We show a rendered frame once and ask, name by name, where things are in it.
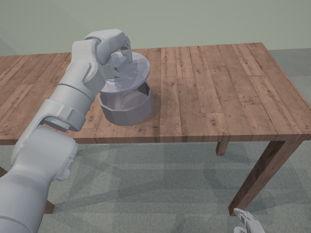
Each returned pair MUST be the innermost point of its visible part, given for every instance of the left robot upper arm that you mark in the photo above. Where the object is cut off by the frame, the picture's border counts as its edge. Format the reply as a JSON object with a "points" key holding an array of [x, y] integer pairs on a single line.
{"points": [[47, 156]]}

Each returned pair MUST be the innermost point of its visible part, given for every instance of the table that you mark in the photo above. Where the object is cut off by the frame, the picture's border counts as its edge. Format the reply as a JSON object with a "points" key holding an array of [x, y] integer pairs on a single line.
{"points": [[212, 93]]}

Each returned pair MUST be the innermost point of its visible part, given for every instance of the right robot hand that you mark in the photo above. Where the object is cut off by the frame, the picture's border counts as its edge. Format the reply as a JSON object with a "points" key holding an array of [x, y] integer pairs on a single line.
{"points": [[252, 226]]}

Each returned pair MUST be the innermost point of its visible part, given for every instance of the robot left forearm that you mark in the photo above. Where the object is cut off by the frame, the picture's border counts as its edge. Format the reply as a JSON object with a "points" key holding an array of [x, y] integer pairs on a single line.
{"points": [[68, 105]]}

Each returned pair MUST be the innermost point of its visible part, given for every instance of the lid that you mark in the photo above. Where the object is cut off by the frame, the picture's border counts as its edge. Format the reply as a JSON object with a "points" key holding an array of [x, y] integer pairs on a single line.
{"points": [[131, 77]]}

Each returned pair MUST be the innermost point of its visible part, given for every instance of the pot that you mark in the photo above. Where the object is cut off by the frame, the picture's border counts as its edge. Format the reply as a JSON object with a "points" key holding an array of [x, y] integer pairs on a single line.
{"points": [[128, 108]]}

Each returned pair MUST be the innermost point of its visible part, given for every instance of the knob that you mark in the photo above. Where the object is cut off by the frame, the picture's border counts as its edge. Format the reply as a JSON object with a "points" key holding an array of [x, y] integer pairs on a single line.
{"points": [[119, 61]]}

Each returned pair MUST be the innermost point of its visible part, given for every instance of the left robot hand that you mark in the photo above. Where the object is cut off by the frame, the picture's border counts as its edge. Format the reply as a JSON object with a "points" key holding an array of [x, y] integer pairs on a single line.
{"points": [[117, 40]]}

